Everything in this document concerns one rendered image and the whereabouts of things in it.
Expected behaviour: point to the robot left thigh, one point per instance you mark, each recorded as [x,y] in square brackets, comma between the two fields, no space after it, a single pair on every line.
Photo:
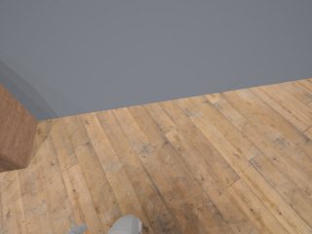
[127,224]

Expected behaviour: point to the left robot hand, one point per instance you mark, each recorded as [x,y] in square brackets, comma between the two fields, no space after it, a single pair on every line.
[79,229]

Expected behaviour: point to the cupboard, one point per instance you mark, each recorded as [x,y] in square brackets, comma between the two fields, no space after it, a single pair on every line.
[17,132]

